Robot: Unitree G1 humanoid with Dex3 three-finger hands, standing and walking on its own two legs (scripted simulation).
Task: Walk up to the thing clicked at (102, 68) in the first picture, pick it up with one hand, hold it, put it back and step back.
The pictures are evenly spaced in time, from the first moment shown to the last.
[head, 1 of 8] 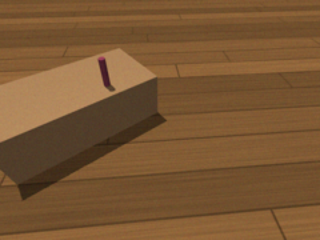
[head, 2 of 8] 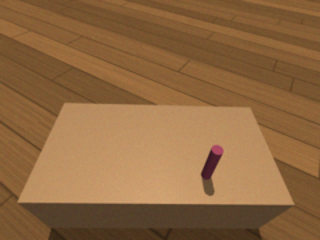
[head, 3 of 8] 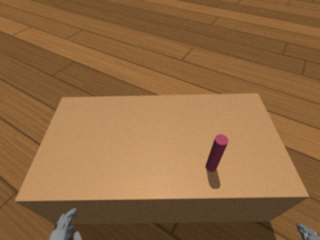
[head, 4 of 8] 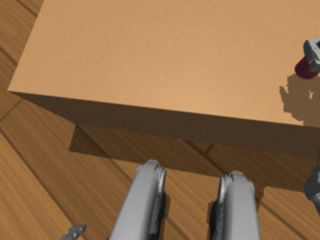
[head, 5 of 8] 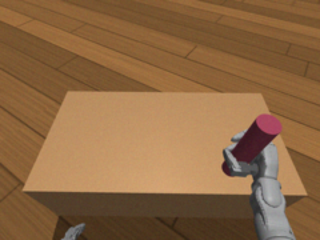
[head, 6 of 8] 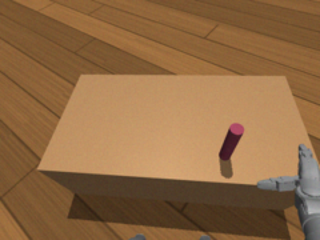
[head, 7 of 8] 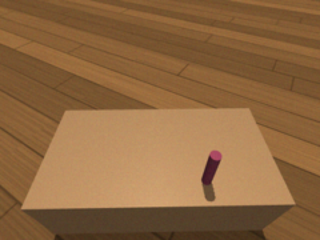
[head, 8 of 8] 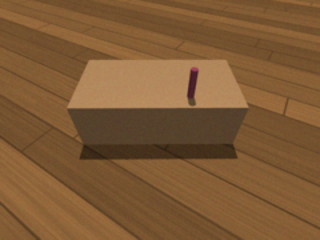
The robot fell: no
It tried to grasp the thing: yes
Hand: right
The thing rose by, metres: 0.33
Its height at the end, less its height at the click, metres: +0.00
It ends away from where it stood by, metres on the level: 0.02
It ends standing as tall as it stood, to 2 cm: yes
